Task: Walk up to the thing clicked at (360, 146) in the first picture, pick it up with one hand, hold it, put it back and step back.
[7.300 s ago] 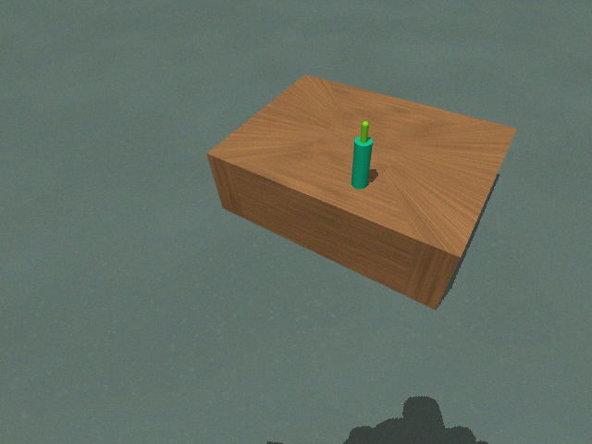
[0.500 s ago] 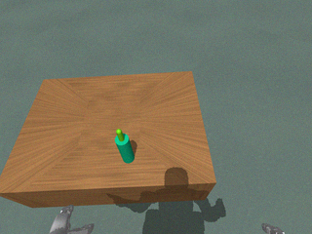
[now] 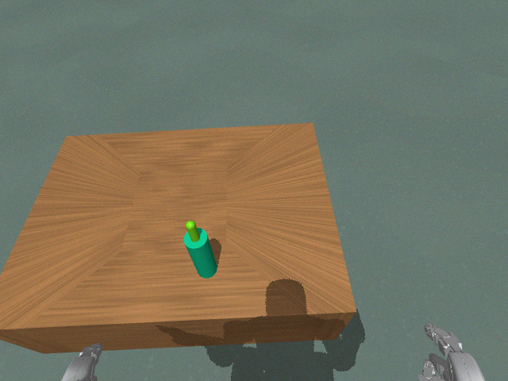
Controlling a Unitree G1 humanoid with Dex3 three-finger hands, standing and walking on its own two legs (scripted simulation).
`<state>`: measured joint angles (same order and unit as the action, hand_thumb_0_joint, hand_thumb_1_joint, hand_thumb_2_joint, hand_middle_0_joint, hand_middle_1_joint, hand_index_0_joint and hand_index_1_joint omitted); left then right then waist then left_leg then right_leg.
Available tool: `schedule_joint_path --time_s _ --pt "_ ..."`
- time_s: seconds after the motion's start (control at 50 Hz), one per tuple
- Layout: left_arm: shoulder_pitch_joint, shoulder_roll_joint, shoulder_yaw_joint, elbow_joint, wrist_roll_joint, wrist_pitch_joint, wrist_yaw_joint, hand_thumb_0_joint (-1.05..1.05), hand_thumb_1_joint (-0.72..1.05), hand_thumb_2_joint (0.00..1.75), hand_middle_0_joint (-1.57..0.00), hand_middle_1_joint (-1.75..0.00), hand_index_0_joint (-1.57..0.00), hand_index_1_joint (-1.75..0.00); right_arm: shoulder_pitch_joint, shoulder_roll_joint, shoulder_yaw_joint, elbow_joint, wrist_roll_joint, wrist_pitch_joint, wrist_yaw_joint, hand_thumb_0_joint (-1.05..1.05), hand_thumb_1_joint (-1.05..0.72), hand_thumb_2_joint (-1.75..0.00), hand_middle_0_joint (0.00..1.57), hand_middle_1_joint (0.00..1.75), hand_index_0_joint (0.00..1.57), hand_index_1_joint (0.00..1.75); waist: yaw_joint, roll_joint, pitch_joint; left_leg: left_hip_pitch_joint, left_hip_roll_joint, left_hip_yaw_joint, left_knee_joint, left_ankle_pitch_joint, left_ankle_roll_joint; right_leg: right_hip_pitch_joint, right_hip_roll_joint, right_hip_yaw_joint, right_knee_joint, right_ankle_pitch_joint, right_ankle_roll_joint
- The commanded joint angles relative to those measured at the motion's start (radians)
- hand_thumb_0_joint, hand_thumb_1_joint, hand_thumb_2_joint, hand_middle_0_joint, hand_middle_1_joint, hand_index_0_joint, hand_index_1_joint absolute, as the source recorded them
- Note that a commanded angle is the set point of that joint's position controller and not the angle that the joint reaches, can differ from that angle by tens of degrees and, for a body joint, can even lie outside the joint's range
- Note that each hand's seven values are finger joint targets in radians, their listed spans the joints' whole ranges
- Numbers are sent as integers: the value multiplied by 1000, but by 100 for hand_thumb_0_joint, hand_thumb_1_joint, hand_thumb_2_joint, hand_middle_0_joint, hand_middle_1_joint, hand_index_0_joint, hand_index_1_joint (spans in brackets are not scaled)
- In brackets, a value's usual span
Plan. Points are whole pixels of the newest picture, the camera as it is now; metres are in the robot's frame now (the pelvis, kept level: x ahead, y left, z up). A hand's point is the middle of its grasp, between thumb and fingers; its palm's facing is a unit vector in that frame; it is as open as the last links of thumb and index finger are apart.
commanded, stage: go down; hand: left
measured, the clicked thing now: (199, 248) +0.48 +0.20 -0.28
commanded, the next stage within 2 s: none
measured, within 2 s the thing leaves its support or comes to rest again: neither
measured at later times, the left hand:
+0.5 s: hand out of the picture +0.14 +0.27 -0.12, palm faces +0.07 -0.94 -0.33, open 17.5 cm
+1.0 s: hand out of the picture +0.12 +0.28 -0.11, palm faces +0.09 -0.94 -0.34, open 17.5 cm
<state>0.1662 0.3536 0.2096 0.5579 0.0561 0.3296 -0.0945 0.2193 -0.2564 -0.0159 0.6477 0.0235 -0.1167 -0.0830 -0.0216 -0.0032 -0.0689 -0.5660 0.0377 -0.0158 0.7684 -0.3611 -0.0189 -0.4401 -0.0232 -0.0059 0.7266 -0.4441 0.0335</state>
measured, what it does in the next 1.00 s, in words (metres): stands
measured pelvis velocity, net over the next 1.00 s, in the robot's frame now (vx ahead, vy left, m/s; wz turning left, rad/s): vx -0.02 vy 0.01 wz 0.01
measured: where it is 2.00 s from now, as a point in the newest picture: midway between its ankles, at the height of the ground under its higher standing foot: outside the picture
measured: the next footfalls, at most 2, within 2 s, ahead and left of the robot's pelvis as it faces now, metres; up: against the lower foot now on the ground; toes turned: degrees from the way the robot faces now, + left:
none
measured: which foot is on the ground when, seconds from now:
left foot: down 0.00-1.00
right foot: down 0.00-1.00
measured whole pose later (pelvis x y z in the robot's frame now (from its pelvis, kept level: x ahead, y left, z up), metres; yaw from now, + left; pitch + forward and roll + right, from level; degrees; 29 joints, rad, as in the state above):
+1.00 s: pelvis -0.02 +0.01 -0.04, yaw +1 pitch +12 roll -4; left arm 0.40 0.38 0.22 0.09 -0.01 0.57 -0.08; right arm 0.28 -0.23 0.02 0.55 0.03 -0.22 -0.18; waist -0.04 0.04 -0.16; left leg -0.81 0.05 -0.06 1.05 -0.46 -0.01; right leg -0.64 -0.01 -0.04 0.97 -0.54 0.04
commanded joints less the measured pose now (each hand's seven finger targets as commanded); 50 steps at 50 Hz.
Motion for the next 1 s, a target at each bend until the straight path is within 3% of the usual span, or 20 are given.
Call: schedule_joint_path --time_s 0.0,0.02,0.04,0.12,0.18,0.22,0.3,0.36,0.4,0.5,0.7,0.98 --pt "1 230 73 -213 -2 11 4 0 -56 5 -7 -6 -7 -6 -5 -149 -49 -131 -5 -48 -31 0 -84 -88 20 30 20 30 2 89 -209 211 -22 18 -16 415 29 -34 35 -32 -37 415 -18" --pt "20 217 65 -197 -6 24 -1 0 -59 4 -7 -6 -7 -6 4 -151 -49 -129 -7 -51 -32 0 -85 -88 20 30 20 30 -11 64 -206 205 -19 14 -6 422 32 -41 38 -37 -31 417 -16" --pt "13 233 76 -228 -7 33 -2 0 -59 4 -7 -6 -7 -6 -4 -150 -47 -137 -6 -53 -35 0 -85 -88 20 30 20 30 1 74 -193 183 -19 13 -5 400 30 -47 37 -38 -27 394 -18" --pt "54 221 66 -272 -18 71 -19 0 -61 4 -7 -6 -7 -6 -7 -151 -49 -162 -7 -60 -38 0 -85 -88 20 30 20 30 -6 74 -192 155 -15 1 21 390 32 -88 42 -46 5 365 -19" --pt "67 225 72 -326 -23 91 -23 0 -61 5 -7 -7 -7 -7 -8 -142 -43 -184 -6 -66 -43 0 -86 -88 20 30 20 30 0 68 -183 112 -19 0 40 323 30 -116 40 -48 21 317 -20" --pt "92 244 91 -382 -25 100 -24 0 -61 3 -8 -6 -7 -6 -5 -144 -49 -201 -5 -71 -45 0 -86 -89 20 30 20 30 3 92 -227 122 -14 -7 56 329 32 -126 42 -48 43 311 -21" --pt "128 237 92 -443 -30 120 -18 0 -61 5 -7 -6 -7 -7 2 -139 -47 -218 -3 -77 -52 0 -86 -89 20 30 20 30 -1 85 -244 101 -13 -11 84 321 32 -155 44 -48 70 298 -21" --pt "129 248 112 -497 -34 131 -4 0 -61 6 -7 -8 -7 -8 -4 -133 -43 -235 -3 -85 -60 0 -87 -89 20 30 20 30 1 94 -238 66 -12 -15 90 260 27 -177 45 -52 77 248 -25" --pt "154 231 103 -516 -37 144 1 0 -61 5 -7 -7 -7 -7 3 -125 -40 -242 -3 -90 -66 0 -87 -89 20 30 20 30 0 90 -230 49 -15 -11 100 229 30 -189 43 -49 77 229 -23" --pt "186 234 104 -553 -47 167 8 0 -61 6 -7 -6 -6 -7 7 -126 -36 -247 0 -101 -79 0 -86 -89 20 30 20 30 -5 82 -229 28 -16 -11 125 229 32 -202 43 -49 91 236 -21" --pt "189 230 99 -617 -53 198 16 0 -61 7 -6 -6 -6 -7 7 -126 -30 -249 -1 -133 -100 0 -85 -88 20 30 20 30 -7 129 -186 -7 -7 -39 84 79 18 -243 50 -66 102 92 -37" --pt "202 234 105 -639 -60 198 30 0 -61 12 -6 -9 -5 -10 16 -119 -23 -244 -1 -161 -118 0 -85 -89 20 30 20 30 -11 108 -192 -25 -14 -29 107 85 22 -245 49 -63 95 100 -33"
